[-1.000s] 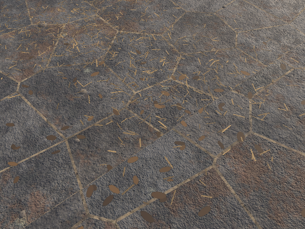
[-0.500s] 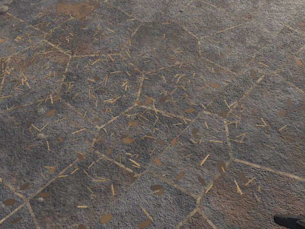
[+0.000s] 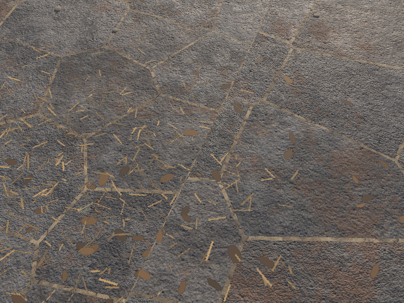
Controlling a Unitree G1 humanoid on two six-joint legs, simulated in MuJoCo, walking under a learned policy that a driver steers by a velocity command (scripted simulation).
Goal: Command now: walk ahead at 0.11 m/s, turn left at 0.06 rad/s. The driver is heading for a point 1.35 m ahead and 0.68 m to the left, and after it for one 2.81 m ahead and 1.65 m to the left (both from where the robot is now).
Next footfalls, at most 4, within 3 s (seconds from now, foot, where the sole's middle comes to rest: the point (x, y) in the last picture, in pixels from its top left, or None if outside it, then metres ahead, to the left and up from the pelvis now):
0.06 right None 0.12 -0.14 -0.78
0.38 left None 0.06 0.12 -0.78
0.92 right None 0.15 -0.08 -0.78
1.34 left None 0.02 0.18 -0.78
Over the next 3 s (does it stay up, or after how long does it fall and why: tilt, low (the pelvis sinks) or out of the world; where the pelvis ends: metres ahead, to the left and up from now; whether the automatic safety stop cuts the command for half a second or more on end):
stays up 0.60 0.60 -0.12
